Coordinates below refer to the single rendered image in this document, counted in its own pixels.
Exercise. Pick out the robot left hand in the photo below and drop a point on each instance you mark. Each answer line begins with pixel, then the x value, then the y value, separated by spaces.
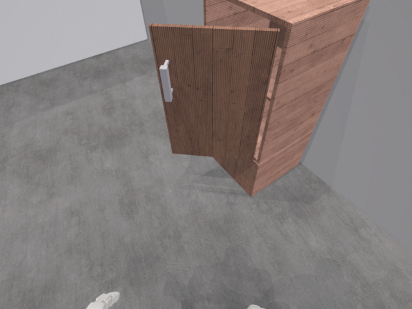
pixel 104 301

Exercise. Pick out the handle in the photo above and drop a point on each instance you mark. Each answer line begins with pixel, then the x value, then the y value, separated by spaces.
pixel 166 84

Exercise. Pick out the cupboard door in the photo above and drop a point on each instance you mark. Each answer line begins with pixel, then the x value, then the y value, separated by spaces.
pixel 220 77

